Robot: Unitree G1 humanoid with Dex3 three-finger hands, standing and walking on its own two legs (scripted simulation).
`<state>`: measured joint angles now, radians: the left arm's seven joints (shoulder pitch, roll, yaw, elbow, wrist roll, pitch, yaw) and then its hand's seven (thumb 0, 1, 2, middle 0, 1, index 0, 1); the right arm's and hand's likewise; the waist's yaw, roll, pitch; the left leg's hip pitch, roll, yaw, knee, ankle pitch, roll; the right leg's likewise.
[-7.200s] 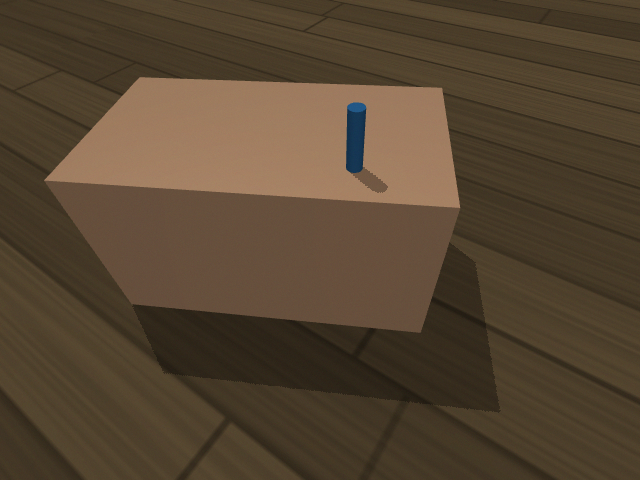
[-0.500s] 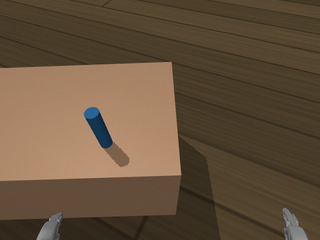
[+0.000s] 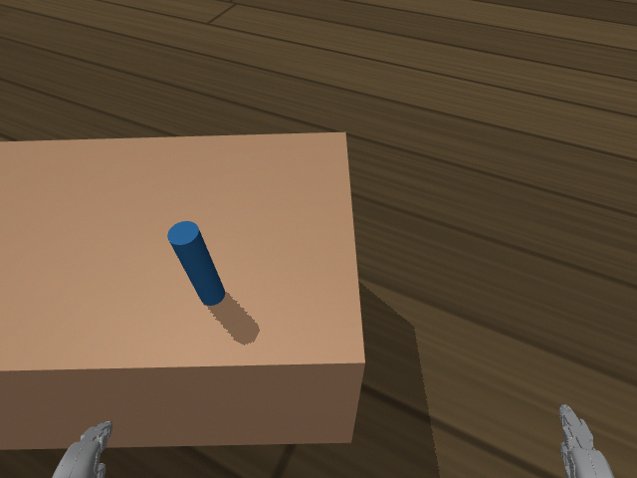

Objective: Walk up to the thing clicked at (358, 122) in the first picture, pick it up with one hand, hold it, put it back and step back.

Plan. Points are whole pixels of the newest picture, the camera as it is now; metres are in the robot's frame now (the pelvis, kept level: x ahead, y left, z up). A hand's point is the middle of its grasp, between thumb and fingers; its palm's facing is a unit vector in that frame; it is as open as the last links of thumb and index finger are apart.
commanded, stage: go down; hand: left
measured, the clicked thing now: (199, 267) +0.44 +0.23 -0.05
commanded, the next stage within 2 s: approach in 1.88 s
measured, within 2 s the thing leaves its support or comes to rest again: neither
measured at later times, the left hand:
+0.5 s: hand out of the picture +0.14 +0.28 -0.08, palm faces +0.14 -0.94 -0.32, open 17.5 cm
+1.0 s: hand (68, 393) +0.24 +0.34 -0.02, palm faces +0.22 -0.94 -0.25, open 17.6 cm
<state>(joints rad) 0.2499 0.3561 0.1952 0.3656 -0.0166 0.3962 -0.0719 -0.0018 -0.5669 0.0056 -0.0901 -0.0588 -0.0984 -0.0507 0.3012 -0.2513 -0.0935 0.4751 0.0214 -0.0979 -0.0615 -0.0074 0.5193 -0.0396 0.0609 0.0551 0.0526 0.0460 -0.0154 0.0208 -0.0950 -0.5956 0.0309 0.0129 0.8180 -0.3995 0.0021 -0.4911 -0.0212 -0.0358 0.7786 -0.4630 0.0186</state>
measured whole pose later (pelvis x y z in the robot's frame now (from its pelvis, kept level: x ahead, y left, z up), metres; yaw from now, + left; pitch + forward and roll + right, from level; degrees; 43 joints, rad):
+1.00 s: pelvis -0.02 +0.00 -0.02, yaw +0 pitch +12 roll -2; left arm -0.02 0.58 0.43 0.48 -0.12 0.28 -0.28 -0.01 -0.59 0.04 -0.07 -0.06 -0.07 -0.07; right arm 0.37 -0.24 -0.01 0.40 0.03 -0.17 -0.14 -0.01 0.51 -0.05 0.06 0.06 0.05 0.05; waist -0.03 0.02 -0.13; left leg -0.74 0.04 -0.01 0.96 -0.42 0.00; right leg -0.64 -0.01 -0.05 0.93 -0.50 0.01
